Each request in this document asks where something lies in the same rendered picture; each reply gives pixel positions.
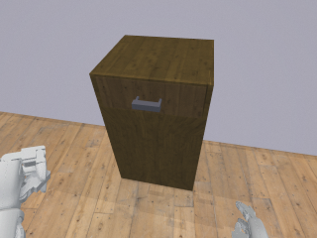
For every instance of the left robot forearm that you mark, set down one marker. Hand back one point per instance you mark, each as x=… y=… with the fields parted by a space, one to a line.
x=10 y=223

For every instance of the handle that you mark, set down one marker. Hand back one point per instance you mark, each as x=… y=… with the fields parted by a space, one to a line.
x=146 y=105

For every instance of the right robot hand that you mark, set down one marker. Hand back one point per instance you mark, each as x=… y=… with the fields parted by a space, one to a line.
x=254 y=228

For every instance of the cabinet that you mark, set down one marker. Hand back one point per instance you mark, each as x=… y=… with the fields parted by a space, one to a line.
x=151 y=147

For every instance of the drawer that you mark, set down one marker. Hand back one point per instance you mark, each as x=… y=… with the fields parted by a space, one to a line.
x=176 y=99

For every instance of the left robot hand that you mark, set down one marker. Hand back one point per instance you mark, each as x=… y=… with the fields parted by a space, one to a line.
x=28 y=166

